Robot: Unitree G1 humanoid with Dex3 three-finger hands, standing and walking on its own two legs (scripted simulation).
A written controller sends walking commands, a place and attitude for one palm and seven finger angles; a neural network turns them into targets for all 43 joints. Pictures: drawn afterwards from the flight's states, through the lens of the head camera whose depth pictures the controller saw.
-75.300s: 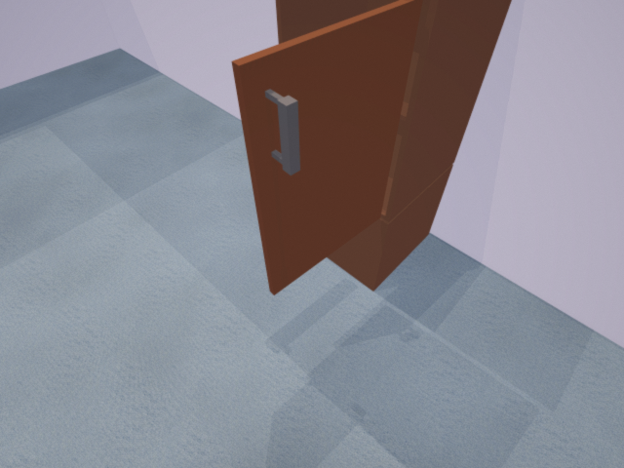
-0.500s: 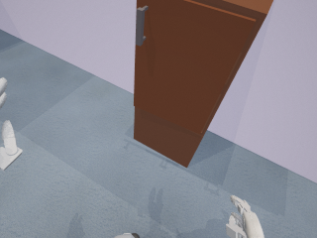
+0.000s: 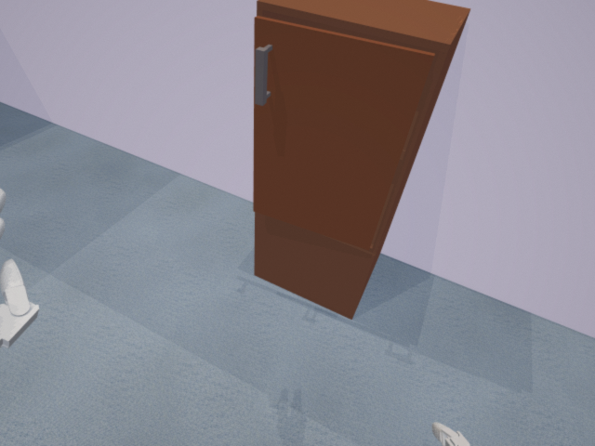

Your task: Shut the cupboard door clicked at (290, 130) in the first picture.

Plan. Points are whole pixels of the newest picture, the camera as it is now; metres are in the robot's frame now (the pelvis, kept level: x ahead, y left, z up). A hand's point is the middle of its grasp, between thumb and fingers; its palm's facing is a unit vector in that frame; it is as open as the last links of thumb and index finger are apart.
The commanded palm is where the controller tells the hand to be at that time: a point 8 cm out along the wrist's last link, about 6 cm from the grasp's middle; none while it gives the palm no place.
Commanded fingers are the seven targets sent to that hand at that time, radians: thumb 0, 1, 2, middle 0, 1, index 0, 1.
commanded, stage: stop stepping back and stand still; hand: left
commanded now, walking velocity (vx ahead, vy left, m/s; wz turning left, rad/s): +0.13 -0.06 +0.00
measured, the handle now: (264, 74) +0.89 +0.08 +0.14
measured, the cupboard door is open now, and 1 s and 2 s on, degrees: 4 4 4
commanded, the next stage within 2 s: let the arm hang, fingers relaxed in 0.20 s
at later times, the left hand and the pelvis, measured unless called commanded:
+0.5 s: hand out of the picture +0.16 +0.23 -0.12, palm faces +0.05 -0.96 -0.28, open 7.4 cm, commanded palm none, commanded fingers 0.00 0.90 0.90 -0.20 -0.30 -0.20 -0.30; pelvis +0.00 +0.03 -0.02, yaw +4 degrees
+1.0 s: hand out of the picture -0.02 +0.21 -0.17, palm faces +0.10 -0.97 -0.21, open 7.3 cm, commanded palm none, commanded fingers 0.00 0.90 0.90 -0.20 -0.30 -0.20 -0.30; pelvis +0.03 +0.04 +0.01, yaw +5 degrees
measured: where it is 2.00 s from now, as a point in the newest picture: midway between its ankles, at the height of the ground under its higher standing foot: outside the picture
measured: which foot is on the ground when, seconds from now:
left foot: down 0.00-1.00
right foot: down 0.00-1.00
